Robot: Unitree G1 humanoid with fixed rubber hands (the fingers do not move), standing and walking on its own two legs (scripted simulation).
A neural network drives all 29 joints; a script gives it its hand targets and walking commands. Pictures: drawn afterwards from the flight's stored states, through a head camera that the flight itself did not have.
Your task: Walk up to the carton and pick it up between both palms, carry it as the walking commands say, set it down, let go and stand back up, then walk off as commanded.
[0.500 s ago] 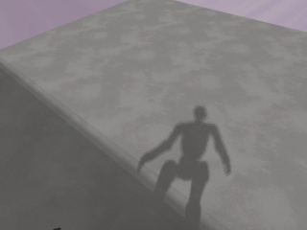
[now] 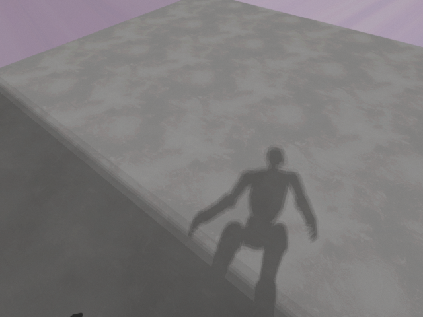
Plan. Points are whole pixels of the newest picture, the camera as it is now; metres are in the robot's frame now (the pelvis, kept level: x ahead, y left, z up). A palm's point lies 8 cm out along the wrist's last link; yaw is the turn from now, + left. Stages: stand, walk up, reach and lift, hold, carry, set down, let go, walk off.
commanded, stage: stand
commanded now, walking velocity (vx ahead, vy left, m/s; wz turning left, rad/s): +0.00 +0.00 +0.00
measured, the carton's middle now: out of the picture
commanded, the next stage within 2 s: walk up in 0.38 s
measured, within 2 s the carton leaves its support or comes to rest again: neither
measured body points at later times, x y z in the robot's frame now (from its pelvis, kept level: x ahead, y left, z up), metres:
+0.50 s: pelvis +0.00 +0.00 +0.00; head +0.02 +0.00 +0.45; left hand +0.10 +0.31 -0.12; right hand +0.10 -0.31 -0.12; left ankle +0.00 +0.13 -0.75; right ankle -0.01 -0.12 -0.75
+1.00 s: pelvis -0.02 -0.03 -0.02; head +0.01 -0.06 +0.42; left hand +0.16 +0.21 -0.15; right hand -0.03 -0.30 -0.18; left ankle -0.01 +0.13 -0.75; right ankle -0.04 -0.13 -0.75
